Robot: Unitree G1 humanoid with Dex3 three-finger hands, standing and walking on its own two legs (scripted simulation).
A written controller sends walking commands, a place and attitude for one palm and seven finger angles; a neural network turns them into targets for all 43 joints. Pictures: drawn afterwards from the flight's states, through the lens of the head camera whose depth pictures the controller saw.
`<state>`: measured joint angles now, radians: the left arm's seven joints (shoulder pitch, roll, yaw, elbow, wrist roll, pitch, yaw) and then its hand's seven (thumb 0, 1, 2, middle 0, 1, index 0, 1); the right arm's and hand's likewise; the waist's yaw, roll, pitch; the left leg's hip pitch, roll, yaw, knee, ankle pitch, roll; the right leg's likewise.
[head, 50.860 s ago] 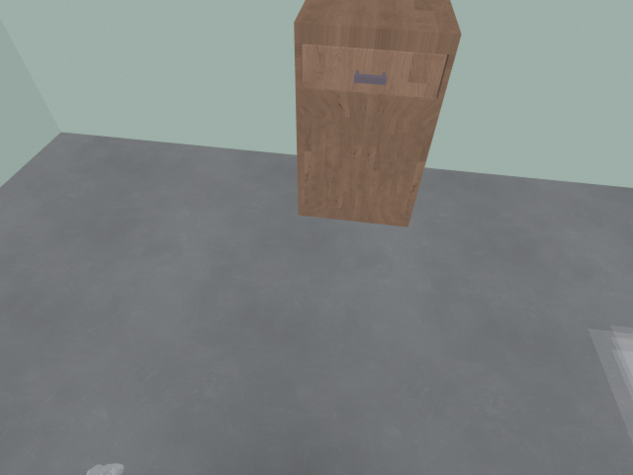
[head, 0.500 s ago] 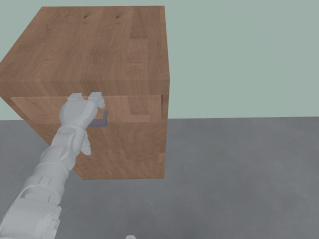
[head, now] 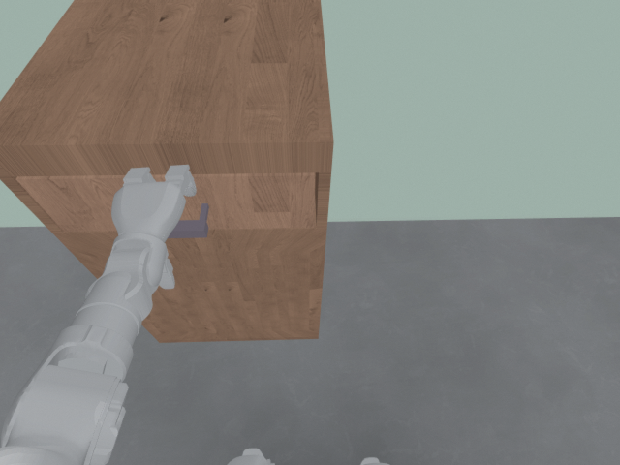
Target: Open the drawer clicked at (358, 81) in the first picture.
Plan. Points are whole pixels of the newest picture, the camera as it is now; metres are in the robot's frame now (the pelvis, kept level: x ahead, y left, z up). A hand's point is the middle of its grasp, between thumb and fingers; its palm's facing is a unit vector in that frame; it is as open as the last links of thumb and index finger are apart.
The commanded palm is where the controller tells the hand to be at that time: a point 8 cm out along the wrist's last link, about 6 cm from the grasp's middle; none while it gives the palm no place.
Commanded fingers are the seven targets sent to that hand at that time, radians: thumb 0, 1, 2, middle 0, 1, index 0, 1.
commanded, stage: re-aim the fingers above the handle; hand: left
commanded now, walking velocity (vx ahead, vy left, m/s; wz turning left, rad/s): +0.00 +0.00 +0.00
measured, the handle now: (176, 219) +0.50 +0.22 -0.04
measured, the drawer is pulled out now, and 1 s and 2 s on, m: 0.00 0.00 0.00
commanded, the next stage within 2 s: lower the fingers behind the handle in 1.08 s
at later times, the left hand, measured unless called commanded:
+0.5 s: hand (162, 229) +0.44 +0.22 +0.01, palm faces -0.04 -0.03 -1.00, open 13.8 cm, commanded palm +0.42 +0.22 +0.08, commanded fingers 0.00 -0.50 0.30 -0.30 -1.20 -0.30 -1.20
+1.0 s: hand (159, 233) +0.44 +0.22 +0.01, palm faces -0.04 -0.04 -1.00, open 13.8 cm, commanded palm +0.42 +0.22 +0.08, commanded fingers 0.00 -0.50 0.30 -0.30 -1.20 -0.30 -1.20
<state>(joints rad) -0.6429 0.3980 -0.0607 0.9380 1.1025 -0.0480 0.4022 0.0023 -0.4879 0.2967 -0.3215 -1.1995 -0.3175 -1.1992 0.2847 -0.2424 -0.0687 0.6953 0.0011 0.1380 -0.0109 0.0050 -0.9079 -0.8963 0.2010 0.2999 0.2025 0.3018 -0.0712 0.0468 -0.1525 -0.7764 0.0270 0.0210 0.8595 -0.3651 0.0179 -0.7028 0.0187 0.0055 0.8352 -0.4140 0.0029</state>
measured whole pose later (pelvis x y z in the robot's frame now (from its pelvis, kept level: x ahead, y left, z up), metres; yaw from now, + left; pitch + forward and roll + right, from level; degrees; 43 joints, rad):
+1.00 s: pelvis +0.02 -0.01 +0.00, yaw +1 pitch +16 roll -1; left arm -0.56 0.43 -0.06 0.86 1.07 -0.09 0.35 0.00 -0.49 0.30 -0.32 -1.20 -0.32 -1.20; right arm 0.29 -0.24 -0.08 0.70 0.01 0.14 -0.03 0.00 -0.91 -0.90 0.20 0.30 0.20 0.30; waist -0.05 0.05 -0.15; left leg -0.74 0.03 0.01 0.84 -0.38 0.00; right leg -0.66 0.02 -0.01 0.81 -0.43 -0.01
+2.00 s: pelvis +0.00 -0.01 -0.02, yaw +0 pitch +21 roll -2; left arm -0.64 0.42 -0.03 0.99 1.12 -0.08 0.44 0.00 -0.49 0.30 -0.32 -1.21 -0.32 -1.22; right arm 0.30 -0.23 -0.07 0.72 -0.02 0.12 -0.02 0.00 -0.91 -0.90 0.20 0.30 0.20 0.30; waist -0.08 0.04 -0.19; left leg -0.94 0.04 0.01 0.98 -0.42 0.01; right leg -0.86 0.03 -0.01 0.96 -0.47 -0.01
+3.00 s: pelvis -0.02 +0.00 -0.04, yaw -1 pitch +22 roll -2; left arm -0.73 0.43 -0.07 1.00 1.11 -0.03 0.43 0.00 -0.49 0.30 -0.29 -1.27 -0.29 -1.25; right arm 0.32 -0.24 -0.04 0.70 -0.01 0.12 -0.03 0.00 -0.91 -0.90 0.20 0.30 0.20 0.30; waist -0.09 0.05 -0.19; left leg -1.05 0.03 0.01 1.07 -0.41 0.02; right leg -0.97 0.03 0.00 1.05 -0.47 0.01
